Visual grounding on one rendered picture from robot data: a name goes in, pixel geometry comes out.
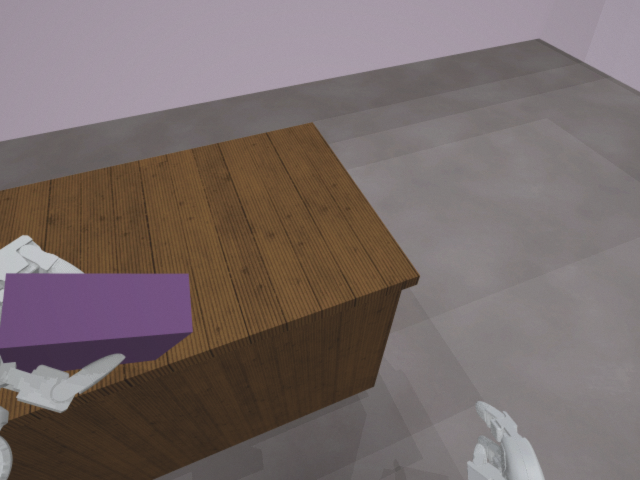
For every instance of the sponge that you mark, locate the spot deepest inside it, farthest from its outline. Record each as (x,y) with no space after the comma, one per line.
(68,320)

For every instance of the robot left hand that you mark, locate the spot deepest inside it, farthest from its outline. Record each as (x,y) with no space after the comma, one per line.
(45,387)

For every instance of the table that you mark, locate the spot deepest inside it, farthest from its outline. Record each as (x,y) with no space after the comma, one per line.
(294,284)

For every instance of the robot right hand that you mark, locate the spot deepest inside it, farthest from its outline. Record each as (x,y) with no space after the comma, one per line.
(514,459)

